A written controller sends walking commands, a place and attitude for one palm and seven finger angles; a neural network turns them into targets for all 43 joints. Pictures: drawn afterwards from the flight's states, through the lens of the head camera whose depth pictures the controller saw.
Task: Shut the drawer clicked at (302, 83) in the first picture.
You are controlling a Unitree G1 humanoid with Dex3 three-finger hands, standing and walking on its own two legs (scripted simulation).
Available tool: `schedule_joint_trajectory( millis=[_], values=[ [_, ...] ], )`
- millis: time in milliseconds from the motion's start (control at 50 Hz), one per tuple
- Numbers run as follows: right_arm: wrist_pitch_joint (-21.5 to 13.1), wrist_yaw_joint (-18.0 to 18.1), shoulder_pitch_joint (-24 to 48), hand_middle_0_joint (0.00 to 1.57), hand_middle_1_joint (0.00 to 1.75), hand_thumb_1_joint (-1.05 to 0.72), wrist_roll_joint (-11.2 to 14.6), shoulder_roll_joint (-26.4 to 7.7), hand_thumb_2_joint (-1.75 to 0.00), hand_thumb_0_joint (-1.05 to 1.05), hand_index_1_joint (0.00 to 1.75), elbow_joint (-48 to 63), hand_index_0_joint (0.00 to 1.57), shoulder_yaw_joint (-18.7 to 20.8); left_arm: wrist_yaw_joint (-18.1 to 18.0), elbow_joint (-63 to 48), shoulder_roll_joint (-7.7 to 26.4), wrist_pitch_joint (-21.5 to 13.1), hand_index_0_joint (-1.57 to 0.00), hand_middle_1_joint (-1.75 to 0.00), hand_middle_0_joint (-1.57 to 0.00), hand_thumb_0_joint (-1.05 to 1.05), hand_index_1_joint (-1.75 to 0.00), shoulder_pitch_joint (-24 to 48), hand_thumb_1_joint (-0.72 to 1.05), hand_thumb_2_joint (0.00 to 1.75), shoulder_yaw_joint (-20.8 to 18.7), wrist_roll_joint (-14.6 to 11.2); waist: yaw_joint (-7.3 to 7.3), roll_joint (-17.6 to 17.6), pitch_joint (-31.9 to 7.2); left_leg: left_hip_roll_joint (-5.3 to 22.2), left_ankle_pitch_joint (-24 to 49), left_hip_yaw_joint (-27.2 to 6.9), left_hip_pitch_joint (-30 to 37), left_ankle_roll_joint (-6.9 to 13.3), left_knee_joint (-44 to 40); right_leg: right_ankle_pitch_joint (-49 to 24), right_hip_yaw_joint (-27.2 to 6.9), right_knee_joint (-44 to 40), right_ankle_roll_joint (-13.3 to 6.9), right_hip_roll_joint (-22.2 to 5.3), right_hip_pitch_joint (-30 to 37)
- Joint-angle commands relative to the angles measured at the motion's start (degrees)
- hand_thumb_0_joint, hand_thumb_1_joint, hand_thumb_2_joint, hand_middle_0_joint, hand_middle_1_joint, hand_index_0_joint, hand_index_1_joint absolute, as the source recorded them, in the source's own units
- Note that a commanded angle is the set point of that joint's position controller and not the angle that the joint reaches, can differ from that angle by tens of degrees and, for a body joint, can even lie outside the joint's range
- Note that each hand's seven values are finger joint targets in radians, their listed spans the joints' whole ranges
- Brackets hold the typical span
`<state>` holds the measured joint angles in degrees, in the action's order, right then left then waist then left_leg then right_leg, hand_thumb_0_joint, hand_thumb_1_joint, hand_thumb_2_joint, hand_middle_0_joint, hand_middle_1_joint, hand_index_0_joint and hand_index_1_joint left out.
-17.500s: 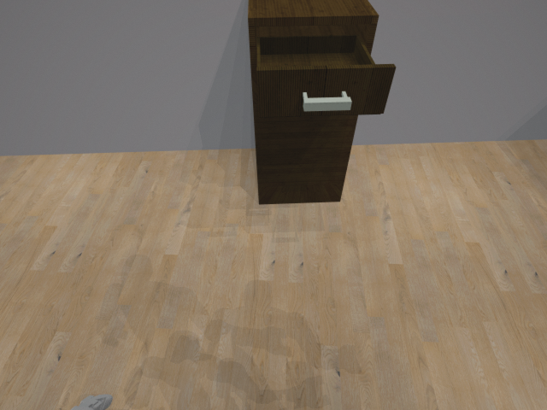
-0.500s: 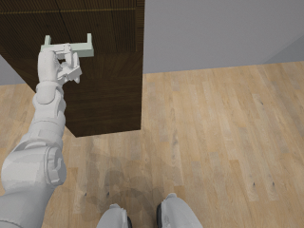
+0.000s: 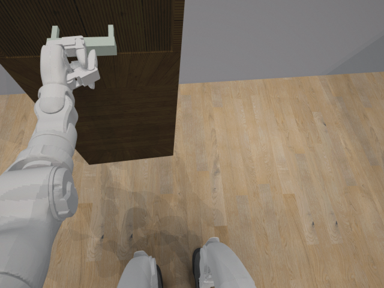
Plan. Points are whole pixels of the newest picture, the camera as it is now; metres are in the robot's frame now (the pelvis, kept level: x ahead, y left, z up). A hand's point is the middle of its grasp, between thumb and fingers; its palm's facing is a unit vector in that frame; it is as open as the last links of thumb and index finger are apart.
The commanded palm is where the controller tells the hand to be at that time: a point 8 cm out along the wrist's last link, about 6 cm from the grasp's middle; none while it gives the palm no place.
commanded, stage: pull the fist back off the drawer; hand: left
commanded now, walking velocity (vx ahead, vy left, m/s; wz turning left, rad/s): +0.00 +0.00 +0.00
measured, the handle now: (83, 38) +0.62 +0.15 +0.08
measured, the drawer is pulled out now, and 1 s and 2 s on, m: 0.00 0.00 0.00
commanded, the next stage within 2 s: draw the hand back to the body in 0.70 s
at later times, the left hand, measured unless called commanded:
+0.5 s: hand (94, 68) +0.54 +0.13 +0.07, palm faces +0.03 -1.00 -0.05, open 3.0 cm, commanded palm +0.51 +0.17 +0.08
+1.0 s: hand (80, 76) +0.50 +0.14 +0.10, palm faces +0.06 -1.00 -0.06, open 3.2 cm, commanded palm +0.45 +0.19 +0.11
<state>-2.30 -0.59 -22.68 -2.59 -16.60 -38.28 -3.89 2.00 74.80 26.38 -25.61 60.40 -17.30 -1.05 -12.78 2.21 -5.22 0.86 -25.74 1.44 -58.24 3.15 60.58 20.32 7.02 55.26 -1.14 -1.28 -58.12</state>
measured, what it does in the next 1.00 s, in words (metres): shifts its weight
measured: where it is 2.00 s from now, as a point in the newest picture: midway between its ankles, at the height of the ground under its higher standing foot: outside the picture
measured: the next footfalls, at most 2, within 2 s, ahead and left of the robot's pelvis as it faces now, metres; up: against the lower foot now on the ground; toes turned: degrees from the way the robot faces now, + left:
none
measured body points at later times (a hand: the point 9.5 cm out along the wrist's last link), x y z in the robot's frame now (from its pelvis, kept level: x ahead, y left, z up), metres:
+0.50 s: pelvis +0.01 +0.00 +0.00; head +0.15 +0.01 +0.43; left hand +0.53 +0.18 +0.08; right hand -0.01 -0.26 -0.11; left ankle +0.02 +0.08 -0.66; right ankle +0.05 -0.12 -0.66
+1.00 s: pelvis +0.06 -0.01 +0.04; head +0.15 -0.03 +0.48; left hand +0.49 +0.20 +0.11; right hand +0.10 -0.27 -0.09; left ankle +0.02 +0.08 -0.66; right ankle +0.05 -0.12 -0.66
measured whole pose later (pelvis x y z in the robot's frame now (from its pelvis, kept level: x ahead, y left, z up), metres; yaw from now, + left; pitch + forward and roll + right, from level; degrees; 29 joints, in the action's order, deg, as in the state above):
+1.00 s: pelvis +0.06 -0.01 +0.04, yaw -3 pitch +18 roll -1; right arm 3.5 -2.5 -21.4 0.8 -14.9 -32.5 -0.1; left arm 4.7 40.6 15.9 -22.1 27.5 -17.1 -7.8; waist -5.0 2.8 -7.2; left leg 1.9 -26.7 4.7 -39.2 1.9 48.4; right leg 21.9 3.0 46.3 -1.6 1.0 -42.2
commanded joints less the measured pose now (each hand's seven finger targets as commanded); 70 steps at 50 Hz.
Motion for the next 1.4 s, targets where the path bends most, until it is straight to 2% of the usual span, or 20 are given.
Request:
schedule_joint_trajectory(
  millis=[0,80,160,200,240,320,480,580,680,780,820,880,960,1040,1100,1160,1280,1300,1340,1380],
  values=[
    [-1.7,1.4,-11.0,0.2,0.3,-0.9,0.3,-10.8,-0.9,0.0,0.3,1.4,0.2,3.4,-2.0,-16.3,11.3,-3.4,-1.4,-1.6,-1.4,0.0,-1.6,41.2,0.9,0.9,0.4,-1.5,-6.9,8.1,-25.8,0.9,0.8,-8.1,20.1,-1.1,-11.0,2.4,-5.5,-8.0,0.6,2.9,7.3],
    [-1.8,1.2,-11.5,0.2,0.3,-0.9,0.1,-10.8,-0.9,0.0,0.3,1.8,0.2,3.4,-2.1,-15.5,14.6,-3.8,-1.4,-1.6,-1.4,0.0,-1.6,40.3,0.9,0.9,-3.0,-1.5,-5.64,7.6,-27.7,0.4,3.3,-7.4,18.7,-1.0,-9.7,1.1,-5.8,-7.5,0.3,3.0,9.7],
    [-1.4,0.6,-11.5,0.2,0.3,-0.9,-0.1,-10.7,-0.9,0.0,0.3,2.1,0.2,3.5,-1.6,-13.9,13.3,-3.9,-1.4,-1.6,-1.4,0.0,-1.6,38.8,0.9,0.9,-2.9,-1.3,-5.33,6.1,-25.4,0.4,2.4,-7.5,17.3,-1.1,-9.8,1.8,-5.6,-7.7,0.2,3.0,9.5],
    [-1.0,0.3,-11.7,0.2,0.3,-0.9,-0.3,-10.8,-0.9,0.0,0.3,2.5,0.2,3.8,-1.5,-15.3,14.4,-4.6,-1.4,-1.6,-1.4,0.0,-1.6,38.9,0.9,0.9,-3.9,-1.0,-4.46,8.3,-27.7,0.3,4.2,-7.8,19.5,-1.4,-9.5,0.8,-5.4,-7.0,0.0,3.0,9.3],
    [-0.6,-0.1,-11.6,0.2,0.3,-0.9,-0.5,-10.5,-0.9,0.0,0.3,2.6,0.2,4.0,-1.2,-16.1,11.1,-4.8,-1.4,-1.6,-1.4,0.0,-1.6,38.4,0.9,0.9,-1.9,-1.0,-4.46,8.9,-28.5,0.6,6.0,-8.5,22.1,-1.7,-9.6,-0.5,-5.0,-6.7,-0.1,3.0,8.1],
    [0.5,-0.7,-11.5,0.2,0.3,-0.9,-0.5,-10.6,-0.9,0.0,0.3,2.9,0.2,4.4,-1.3,-15.3,9.8,-4.3,-1.4,-1.6,-1.4,0.0,-1.6,34.6,0.9,0.9,-2.3,-1.2,-3.74,6.2,-26.6,0.8,6.4,-8.7,22.0,-1.7,-9.9,-0.9,-4.6,-6.8,0.0,3.0,8.0],
    [2.4,-1.4,-10.3,0.2,0.3,-0.9,-0.1,-9.7,-0.9,0.0,0.3,4.8,0.2,5.2,-1.4,-20.3,6.4,-4.9,-1.4,-1.6,-1.4,0.0,-1.6,24.0,0.9,0.9,-2.0,-2.0,0.03,6.1,-29.0,0.6,13.4,-7.1,25.9,-2.1,-10.5,-5.2,-4.4,-7.1,-0.4,3.3,12.6],
    [3.7,-1.7,-9.0,0.2,0.3,-0.9,0.4,-8.8,-0.9,0.0,0.3,6.3,0.2,5.7,-1.6,-24.0,5.7,-5.3,-1.4,-1.6,-1.4,0.0,-1.6,13.6,0.9,0.9,-3.3,-2.8,2.9,2.5,-29.8,0.1,18.7,-4.5,25.1,-1.7,-10.8,-11.6,-5.1,-7.5,-0.4,3.5,20.1],
    [4.7,-1.5,-8.2,0.2,0.3,-0.9,0.9,-7.8,-0.9,0.0,0.3,6.5,0.2,5.6,-1.6,-24.6,5.8,-5.1,-1.4,-1.6,-1.4,0.0,-1.6,11.0,0.9,0.9,-3.0,-1.8,3.19,0.5,-24.9,-0.3,19.6,-2.7,21.2,-1.2,-11.1,-15.8,-6.1,-7.8,-0.1,3.3,23.6],
    [5.2,-1.3,-7.5,0.2,0.3,-0.9,1.3,-7.2,-0.9,0.0,0.3,7.0,0.2,6.1,-0.5,-28.3,4.1,-5.0,-1.4,-1.6,-1.4,0.0,-1.6,6.5,0.9,0.9,-3.0,-3.3,4.34,2.0,-28.4,-0.2,27.1,-2.0,24.8,-1.5,-10.7,-23.1,-6.4,-7.2,-0.1,3.0,26.6],
    [5.2,-1.5,-6.8,0.2,0.3,-0.9,1.7,-7.2,-0.9,0.0,0.3,8.6,0.2,6.4,0.2,-34.2,5.8,-4.3,-1.4,-1.6,-1.4,0.0,-1.6,-0.4,0.9,0.9,-5.0,-4.5,7.1,3.1,-32.6,-0.2,31.6,-1.7,27.7,-1.8,-11.6,-26.9,-6.7,-7.6,-0.3,3.0,31.3],
    [4.6,-1.5,-5.2,0.2,0.3,-0.9,2.6,-6.3,-0.9,0.0,0.3,11.2,0.2,6.7,1.7,-44.9,3.5,-2.7,-1.4,-1.6,-1.4,0.0,-1.6,-11.1,0.9,0.9,-3.1,-6.5,9.24,3.4,-36.3,0.1,38.8,-1.1,31.6,-1.6,-13.1,-34.4,-7.0,-8.8,-0.3,2.7,37.6],
    [3.7,-1.0,-2.3,0.2,0.3,-0.9,4.5,-5.8,-0.9,0.0,0.3,11.8,0.2,6.8,3.6,-51.4,-1.0,1.9,-1.4,-1.6,-1.4,0.0,-1.6,-19.9,0.9,0.9,0.4,-9.1,8.59,-3.0,-27.2,0.2,33.9,0.3,29.2,-0.9,-16.8,-36.8,-6.5,-12.3,0.4,2.6,41.9],
    [1.9,-0.2,0.8,0.2,0.3,-0.9,5.1,-5.5,-0.9,0.0,0.3,12.1,0.2,6.6,4.3,-59.7,-3.5,4.8,-1.4,-1.6,-1.4,0.0,-1.6,-26.7,0.9,0.9,2.3,-10.9,9.24,0.6,-22.5,0.3,34.7,0.1,34.3,-1.2,-19.3,-34.3,-5.8,-14.9,0.3,2.3,41.0],
    [0.6,0.3,2.8,0.2,0.3,-0.9,5.3,-5.3,-0.9,0.0,0.3,12.4,0.2,6.3,4.5,-63.4,-4.0,6.4,-1.4,-1.6,-1.4,0.0,-1.6,-33.0,0.9,0.9,2.7,-11.3,9.55,-1.1,-19.4,0.1,33.5,0.0,35.2,-1.2,-20.9,-34.1,-5.4,-16.2,0.4,2.0,42.2],
    [-0.7,0.8,5.8,0.2,0.3,-0.9,5.5,-5.1,-0.9,0.0,0.3,13.0,0.2,5.8,5.0,-68.9,-4.5,8.0,-1.4,-1.6,-1.4,0.0,-1.6,-34.3,0.9,0.9,4.0,-11.3,9.88,0.8,-17.3,-0.1,31.0,-0.5,37.0,-1.5,-22.4,-30.5,-5.1,-17.4,0.2,1.7,41.9],
    [-3.2,2.2,11.0,0.2,0.3,-0.9,5.8,-5.1,-0.9,0.0,0.3,14.5,0.2,4.6,6.0,-74.2,-1.6,11.1,-1.4,-1.6,-1.4,0.0,-1.6,-36.8,0.9,0.9,1.6,-12.6,11.16,-1.7,-13.4,-0.8,21.4,-1.2,37.4,-1.3,-25.8,-22.8,-5.4,-20.3,-0.1,1.4,44.1],
    [-1.9,3.0,13.9,0.2,0.3,-0.9,5.6,-4.2,-0.9,0.0,0.3,13.9,0.2,5.1,0.9,-77.0,2.8,12.6,-1.4,-1.6,-1.4,0.0,-1.6,-40.6,0.9,0.9,4.5,-6.2,13.13,-2.3,-11.3,-0.7,19.4,-0.4,40.1,-1.0,-28.9,-18.8,-7.4,-23.9,-0.4,-0.2,46.2],
    [-1.8,3.7,15.2,0.2,0.3,-0.9,5.6,-3.4,-0.9,0.0,0.3,15.2,0.2,4.4,-2.8,-80.1,-1.5,14.6,-1.4,-1.6,-1.4,0.0,-1.6,-45.1,0.9,0.9,6.4,-5.5,12.62,-2.6,-8.6,-0.4,17.9,-0.8,41.7,-1.0,-31.1,-16.3,-6.8,-26.1,-0.2,-0.4,46.4],
    [-1.6,4.2,16.4,0.2,0.3,-0.9,5.4,-3.6,-0.9,0.0,0.3,14.5,0.2,4.0,-4.4,-82.1,-1.2,16.1,-1.4,-1.6,-1.4,0.0,-1.6,-47.5,0.9,0.9,7.0,-4.6,13.0,-1.0,-6.7,0.0,18.2,-1.2,44.0,-0.9,-32.8,-15.3,-6.7,-27.8,-0.5,-0.2,47.4]
  ],
)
